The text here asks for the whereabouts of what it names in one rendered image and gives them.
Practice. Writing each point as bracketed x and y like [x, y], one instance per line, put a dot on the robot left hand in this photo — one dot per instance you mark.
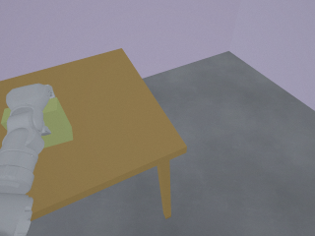
[35, 94]

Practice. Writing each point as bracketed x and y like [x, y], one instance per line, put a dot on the sponge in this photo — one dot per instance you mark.
[55, 119]

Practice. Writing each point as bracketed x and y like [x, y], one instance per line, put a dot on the table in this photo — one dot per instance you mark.
[119, 130]

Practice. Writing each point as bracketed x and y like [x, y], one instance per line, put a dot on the robot left upper arm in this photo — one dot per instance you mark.
[15, 214]

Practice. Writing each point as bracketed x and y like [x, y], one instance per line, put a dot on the robot left forearm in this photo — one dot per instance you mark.
[20, 149]

